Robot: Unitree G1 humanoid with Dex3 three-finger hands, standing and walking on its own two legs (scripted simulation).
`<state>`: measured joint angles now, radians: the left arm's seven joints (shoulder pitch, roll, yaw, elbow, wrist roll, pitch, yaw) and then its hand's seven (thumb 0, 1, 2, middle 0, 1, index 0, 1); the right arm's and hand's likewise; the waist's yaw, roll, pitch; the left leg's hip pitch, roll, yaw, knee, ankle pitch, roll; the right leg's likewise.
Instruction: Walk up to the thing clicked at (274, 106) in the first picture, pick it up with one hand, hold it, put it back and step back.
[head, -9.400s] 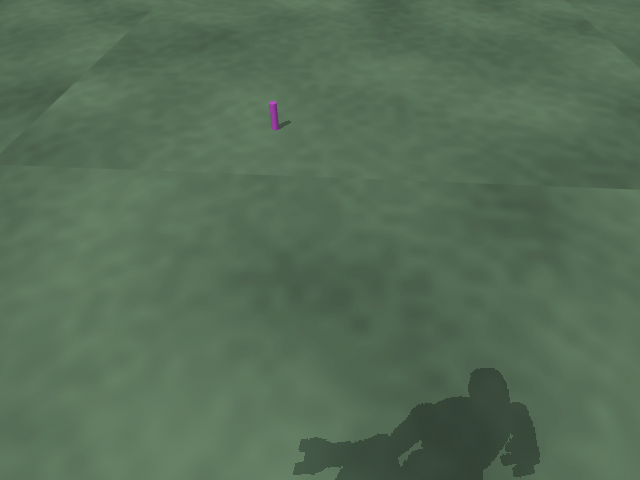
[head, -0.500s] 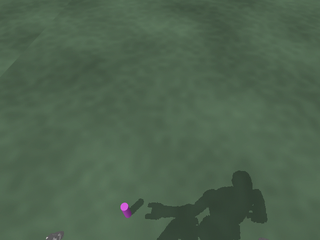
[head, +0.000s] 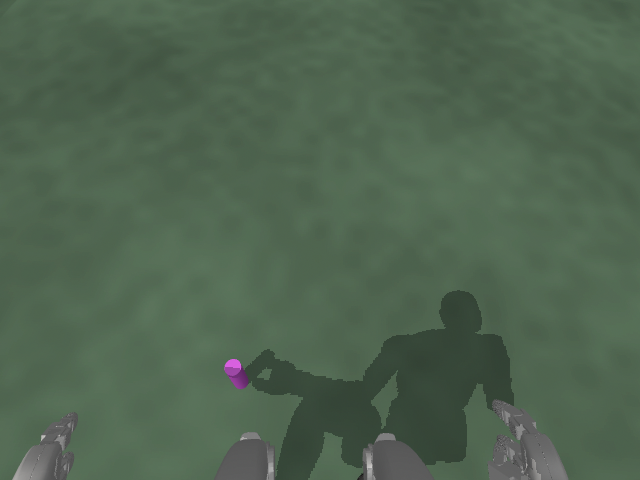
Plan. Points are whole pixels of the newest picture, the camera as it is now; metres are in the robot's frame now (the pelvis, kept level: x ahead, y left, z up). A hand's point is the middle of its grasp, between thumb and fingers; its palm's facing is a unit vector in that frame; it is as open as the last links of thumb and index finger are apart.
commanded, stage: go down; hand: left
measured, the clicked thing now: (237, 374) +0.39 +0.20 -0.61
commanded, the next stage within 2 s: none
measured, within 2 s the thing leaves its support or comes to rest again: neither
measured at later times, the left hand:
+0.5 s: hand (105, 413) +0.24 +0.33 -0.22, palm faces +0.11 -0.97 -0.23, open 17.5 cm
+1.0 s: hand (104, 389) +0.29 +0.36 -0.26, palm faces +0.12 -0.98 -0.18, open 17.2 cm
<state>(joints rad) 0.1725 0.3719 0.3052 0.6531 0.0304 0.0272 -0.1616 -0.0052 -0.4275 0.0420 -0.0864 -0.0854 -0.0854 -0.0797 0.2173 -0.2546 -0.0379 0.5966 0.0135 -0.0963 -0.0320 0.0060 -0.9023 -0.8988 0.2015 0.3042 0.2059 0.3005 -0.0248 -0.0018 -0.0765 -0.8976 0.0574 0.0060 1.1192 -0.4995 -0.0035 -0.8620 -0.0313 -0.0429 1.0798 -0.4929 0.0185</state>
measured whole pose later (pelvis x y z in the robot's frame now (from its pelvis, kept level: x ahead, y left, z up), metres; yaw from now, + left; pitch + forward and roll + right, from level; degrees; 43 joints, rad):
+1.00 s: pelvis -0.06 -0.01 -0.23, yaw -3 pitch +32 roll -5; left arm -0.37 0.73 0.71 0.96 -0.14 -0.35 -0.59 -0.01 -0.50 0.06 -0.07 -0.11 -0.07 -0.10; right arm 0.13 -0.34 0.04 0.67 -0.02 -0.17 -0.04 0.00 -0.90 -0.90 0.20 0.30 0.21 0.30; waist -0.05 -0.02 -0.14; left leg -1.91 0.06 -0.09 2.01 -0.67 -0.01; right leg -1.85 -0.03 -0.07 1.96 -0.67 0.00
